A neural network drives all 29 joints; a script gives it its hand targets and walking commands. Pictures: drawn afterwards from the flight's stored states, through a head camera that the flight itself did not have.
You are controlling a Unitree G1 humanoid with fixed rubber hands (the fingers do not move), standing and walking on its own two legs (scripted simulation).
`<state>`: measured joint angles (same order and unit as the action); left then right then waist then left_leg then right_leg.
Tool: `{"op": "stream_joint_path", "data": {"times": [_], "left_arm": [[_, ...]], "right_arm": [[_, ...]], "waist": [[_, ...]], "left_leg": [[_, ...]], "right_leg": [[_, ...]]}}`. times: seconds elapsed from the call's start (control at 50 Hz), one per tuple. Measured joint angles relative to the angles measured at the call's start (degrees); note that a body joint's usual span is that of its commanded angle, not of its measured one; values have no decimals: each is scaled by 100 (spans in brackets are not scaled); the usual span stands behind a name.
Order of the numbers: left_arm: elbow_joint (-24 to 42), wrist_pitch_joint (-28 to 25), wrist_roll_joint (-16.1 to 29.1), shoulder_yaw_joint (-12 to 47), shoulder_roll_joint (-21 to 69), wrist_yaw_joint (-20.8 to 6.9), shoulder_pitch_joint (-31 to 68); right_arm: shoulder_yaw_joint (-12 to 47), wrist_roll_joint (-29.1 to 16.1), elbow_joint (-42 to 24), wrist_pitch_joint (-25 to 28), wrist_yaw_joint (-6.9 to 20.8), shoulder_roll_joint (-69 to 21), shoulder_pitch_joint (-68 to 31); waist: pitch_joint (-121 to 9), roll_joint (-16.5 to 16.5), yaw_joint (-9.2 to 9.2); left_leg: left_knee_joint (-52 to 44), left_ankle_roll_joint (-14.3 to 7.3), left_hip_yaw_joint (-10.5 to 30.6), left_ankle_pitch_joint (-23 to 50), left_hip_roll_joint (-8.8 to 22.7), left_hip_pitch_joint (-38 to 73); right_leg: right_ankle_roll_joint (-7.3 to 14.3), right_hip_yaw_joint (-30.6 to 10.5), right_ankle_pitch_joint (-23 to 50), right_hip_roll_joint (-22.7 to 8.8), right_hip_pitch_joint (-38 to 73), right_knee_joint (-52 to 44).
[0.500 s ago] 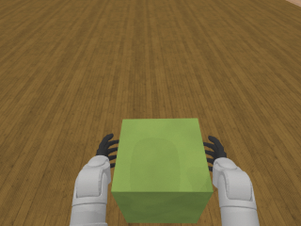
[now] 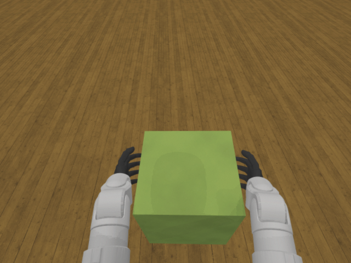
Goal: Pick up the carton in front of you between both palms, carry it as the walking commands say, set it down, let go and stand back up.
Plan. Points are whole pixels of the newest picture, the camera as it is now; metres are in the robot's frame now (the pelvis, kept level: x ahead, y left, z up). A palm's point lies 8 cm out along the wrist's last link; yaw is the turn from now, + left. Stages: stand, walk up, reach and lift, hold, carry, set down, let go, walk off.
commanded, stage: carry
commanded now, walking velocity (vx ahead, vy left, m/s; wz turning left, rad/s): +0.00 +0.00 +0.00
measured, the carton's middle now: (187, 190) +0.32 +0.00 -0.04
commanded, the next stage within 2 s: none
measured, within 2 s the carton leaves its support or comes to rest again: neither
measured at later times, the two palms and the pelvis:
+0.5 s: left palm (125, 175) +0.31 +0.15 +0.04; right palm (254, 179) +0.31 -0.15 +0.04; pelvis +0.01 -0.01 +0.00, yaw +0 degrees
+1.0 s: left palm (133, 137) +0.43 +0.15 +0.05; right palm (245, 147) +0.41 -0.15 +0.04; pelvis +0.12 +0.01 +0.01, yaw -2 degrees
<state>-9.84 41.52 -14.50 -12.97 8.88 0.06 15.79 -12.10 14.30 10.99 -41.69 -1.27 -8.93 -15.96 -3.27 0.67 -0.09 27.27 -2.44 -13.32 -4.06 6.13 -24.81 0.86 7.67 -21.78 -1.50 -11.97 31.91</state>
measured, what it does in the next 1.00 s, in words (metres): walks ahead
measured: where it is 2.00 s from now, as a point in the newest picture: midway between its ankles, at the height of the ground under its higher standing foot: (180, 228)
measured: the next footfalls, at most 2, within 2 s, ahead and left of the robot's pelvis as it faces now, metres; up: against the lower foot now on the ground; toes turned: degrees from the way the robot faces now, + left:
right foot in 1.08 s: +0.20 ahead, -0.10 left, +0.00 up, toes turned -9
left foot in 1.42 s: +0.49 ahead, +0.10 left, +0.00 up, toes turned +4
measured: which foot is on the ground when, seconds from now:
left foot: down 0.00-1.00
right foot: down 0.00-0.88, up 0.90-1.00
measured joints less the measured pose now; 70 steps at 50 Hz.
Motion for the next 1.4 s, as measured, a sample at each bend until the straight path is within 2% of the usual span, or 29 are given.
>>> {"op": "stream_joint_path", "data": {"times": [0.18, 0.46, 0.62, 0.66, 0.72, 0.78, 0.86, 0.88, 0.92, 0.96, 0.98, 1.02, 1.06, 1.1, 1.14, 1.2, 1.24, 1.28, 1.36, 1.4], "left_arm": [[-56, 40, 14, 60, -29, 2, -125], [-157, -5, -45, -80, 10, -12, 43], [-205, 6, -81, -40, -3, -29, -14], [-181, 14, -55, 0, -18, -25, -80], [-152, 57, 0, 125, -43, 2, -194], [-46, 91, 17, 173, -51, 19, -229], [-275, -65, -50, 70, 12, -4, 38], [-253, -85, -62, 51, -1, -3, 77], [-122, -101, -28, -35, -14, -6, 7], [19, -111, 31, -48, -28, -1, -131], [63, -122, 54, -5, -42, 1, -184], [172, -152, 149, 67, -61, -4, -260], [298, -171, 234, 101, -63, -16, -276], [376, -186, 235, 145, -63, -23, -311], [296, -167, 211, 227, -68, 12, -333], [496, 44, 233, 231, -79, 57, -377], [616, 45, 256, 217, -83, 96, -409], [693, -11, 261, 211, -87, 112, -428], [712, -38, 340, 267, -73, 157, -342], [752, -8, 414, 317, -75, 186, -356]], "right_arm": [[89, 16, 46, -70, -9, 26, 103], [-76, 26, 184, -13, -5, -22, -91], [-24, 60, 238, 4, 15, -2, -7], [54, 29, 204, -11, -16, 18, 75], [151, -20, 114, -29, -31, 62, 273], [182, -50, 25, -52, -36, 68, 293], [-79, 4, 53, -11, 0, 26, 91], [-107, -9, 107, 67, 4, 12, 42], [-43, 0, 210, 162, -2, -13, -36], [72, -36, 189, 154, -34, -11, -24], [140, -51, 98, 118, -66, 2, 27], [267, -113, -182, 40, -122, 37, 172], [345, -202, -474, -45, -204, 58, 248], [336, -267, -602, -120, -230, 61, 235], [293, -314, -592, -180, -236, 80, 273], [302, -350, -514, -153, -200, 62, 287], [322, -351, -477, -79, -174, 57, 226], [316, -318, -458, -9, -148, 39, 157], [251, -247, -620, 36, -70, 49, 201], [295, -265, -798, -48, -97, 68, 296]], "waist": [[-74, 11, 46], [-115, 9, -23], [-73, -45, 1], [-111, -21, -3], [-238, 84, -64], [-352, 198, -133], [-477, 169, 13], [-459, 261, 30], [-422, 264, 63], [-328, 30, 147], [-271, -102, 189], [-147, -268, 255], [-15, -273, 275], [39, -272, 301], [-66, -282, 270], [-146, 41, 58], [-145, 186, -84], [-116, 229, -173], [139, 52, -215], [282, -97, -139]], "left_leg": [[149, 25, 6, -135, -7, 47], [192, 65, 11, -170, 19, 20], [170, 80, 12, -173, 15, 54], [110, 136, 3, -229, -7, 100], [202, 362, 23, -853, -59, 160], [551, 416, 124, -1129, -102, 275], [46, 327, 91, -1081, -173, 654], [-3, 274, 27, -967, -265, 713], [67, 198, -105, -1132, -312, 794], [-13, 162, -120, -1282, -232, 953], [-102, 169, -93, -1302, -186, 1049], [-300, 230, -17, -1309, -134, 1274], [-344, 311, 55, -1402, -136, 1479], [-49, 418, 192, -1700, -91, 1583], [797, 398, 385, -2136, 13, 1299], [2352, 270, 692, -2587, -262, 526], [2683, 263, 648, -2484, -349, 59], [2353, 231, 573, -2059, -396, -319], [735, 293, 372, -741, -523, -520], [-237, 300, 92, 373, -570, -231]], "right_leg": [[-7, 0, -109, -26, 87, 79], [21, -5, -147, -7, 63, 107], [28, -3, -157, -7, 94, 95], [42, -9, -153, -18, 142, 15], [137, -25, -44, -35, 369, -407], [66, -155, 79, -69, 548, -779], [-99, -108, -98, -133, 645, -821], [-144, -146, -241, -249, 594, -624], [-153, -224, -377, -364, 185, 291], [-107, -253, -735, -219, -308, 1150], [-85, -221, -874, -136, -506, 1278], [-68, -125, -774, -31, -745, 887], [-32, -10, -111, -22, -797, 14], [92, 135, 858, -28, -639, -347], [173, 336, 632, 18, -448, -288], [179, 364, 333, -49, -96, -621], [123, 310, 398, -87, 193, -1015], [74, 260, 439, -127, 466, -1353], [-125, 235, 184, -183, 1031, -1453], [-227, 235, -133, -203, 1212, -942]]}}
